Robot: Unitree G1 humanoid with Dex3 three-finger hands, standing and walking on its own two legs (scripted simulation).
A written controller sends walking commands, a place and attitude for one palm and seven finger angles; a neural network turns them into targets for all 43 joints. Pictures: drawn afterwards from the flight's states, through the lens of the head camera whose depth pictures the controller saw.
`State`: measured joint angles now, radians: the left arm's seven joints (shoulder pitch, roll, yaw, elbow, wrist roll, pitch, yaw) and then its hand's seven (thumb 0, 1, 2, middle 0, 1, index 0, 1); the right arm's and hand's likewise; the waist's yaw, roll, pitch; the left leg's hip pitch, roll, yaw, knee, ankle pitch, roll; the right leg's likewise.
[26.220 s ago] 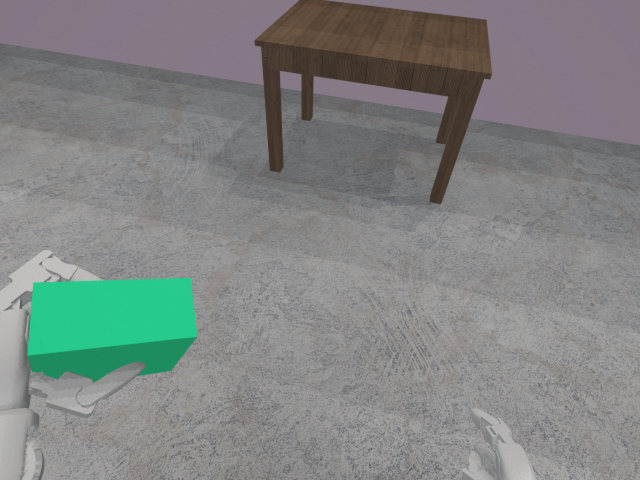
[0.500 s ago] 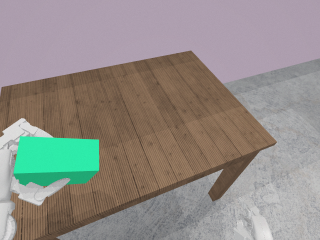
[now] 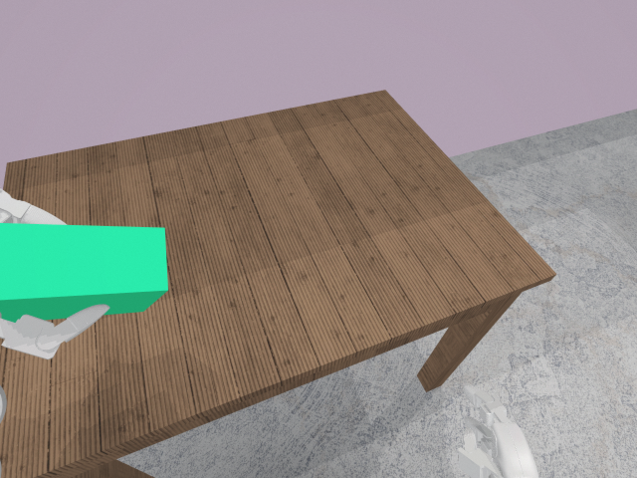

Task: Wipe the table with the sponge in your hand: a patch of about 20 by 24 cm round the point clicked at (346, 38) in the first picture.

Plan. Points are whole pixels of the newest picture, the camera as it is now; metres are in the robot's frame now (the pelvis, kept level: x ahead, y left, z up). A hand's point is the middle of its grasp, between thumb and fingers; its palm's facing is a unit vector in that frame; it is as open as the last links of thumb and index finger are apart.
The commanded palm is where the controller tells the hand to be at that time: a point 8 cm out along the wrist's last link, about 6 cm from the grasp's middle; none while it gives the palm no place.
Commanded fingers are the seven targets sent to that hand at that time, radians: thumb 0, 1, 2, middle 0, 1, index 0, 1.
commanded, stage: come to a stop and stand still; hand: left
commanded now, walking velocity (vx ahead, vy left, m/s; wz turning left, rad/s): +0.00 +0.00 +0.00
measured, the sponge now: (108, 275) +0.26 +0.24 +0.15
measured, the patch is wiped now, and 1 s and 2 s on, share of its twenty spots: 0.00 0.00 0.00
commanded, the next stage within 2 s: look again from close up in 0.50 s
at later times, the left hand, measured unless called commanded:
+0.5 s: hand (56, 289) +0.24 +0.28 +0.16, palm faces +0.35 -0.85 -0.39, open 10.2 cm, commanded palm +0.18 +0.31 +0.17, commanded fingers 0.00 0.10 1.30 -1.20 -1.60 -1.20 -1.60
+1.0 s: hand (73, 301) +0.23 +0.26 +0.15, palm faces +0.34 -0.85 -0.40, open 10.2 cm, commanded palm +0.17 +0.29 +0.17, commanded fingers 0.00 0.10 1.30 -1.20 -1.60 -1.20 -1.60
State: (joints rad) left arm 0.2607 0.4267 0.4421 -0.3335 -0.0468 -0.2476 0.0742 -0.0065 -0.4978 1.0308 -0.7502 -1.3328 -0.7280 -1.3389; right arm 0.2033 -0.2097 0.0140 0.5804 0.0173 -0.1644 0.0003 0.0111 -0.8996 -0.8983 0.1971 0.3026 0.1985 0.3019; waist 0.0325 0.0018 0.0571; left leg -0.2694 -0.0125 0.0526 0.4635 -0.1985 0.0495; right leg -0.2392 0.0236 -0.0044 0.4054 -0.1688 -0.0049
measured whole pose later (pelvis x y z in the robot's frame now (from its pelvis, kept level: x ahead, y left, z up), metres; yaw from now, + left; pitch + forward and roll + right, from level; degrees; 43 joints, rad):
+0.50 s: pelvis +0.02 +0.03 +0.00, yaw +1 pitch +0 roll -1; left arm 0.40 0.39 0.37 -0.48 -0.03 -0.25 0.06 -0.01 -0.50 1.03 -0.75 -1.33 -0.73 -1.34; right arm 0.16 -0.17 0.03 0.56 0.01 -0.16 -0.02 0.01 -0.90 -0.90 0.20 0.30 0.20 0.30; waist 0.03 -0.05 0.07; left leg -0.24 -0.05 0.05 0.46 -0.23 0.08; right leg -0.20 -0.01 0.00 0.41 -0.21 0.03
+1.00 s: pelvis +0.01 +0.01 +0.00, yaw +1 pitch +0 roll -2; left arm 0.43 0.37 0.35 -0.44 -0.03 -0.22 0.08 -0.01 -0.50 1.03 -0.75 -1.33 -0.73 -1.34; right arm 0.22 -0.20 0.02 0.58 0.01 -0.13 -0.04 0.01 -0.90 -0.90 0.20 0.30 0.20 0.30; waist 0.01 -0.02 0.05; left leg -0.23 -0.03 0.05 0.44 -0.21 0.07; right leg -0.19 0.01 -0.01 0.36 -0.17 0.01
